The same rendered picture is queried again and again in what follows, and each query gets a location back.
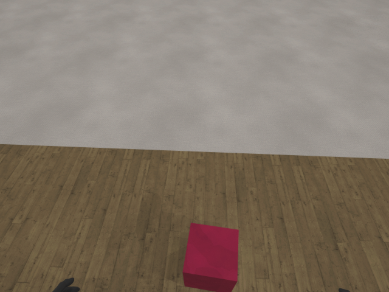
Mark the left robot hand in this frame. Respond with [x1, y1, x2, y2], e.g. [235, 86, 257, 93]
[53, 278, 80, 292]

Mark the carton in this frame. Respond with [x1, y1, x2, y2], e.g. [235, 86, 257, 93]
[183, 223, 239, 292]

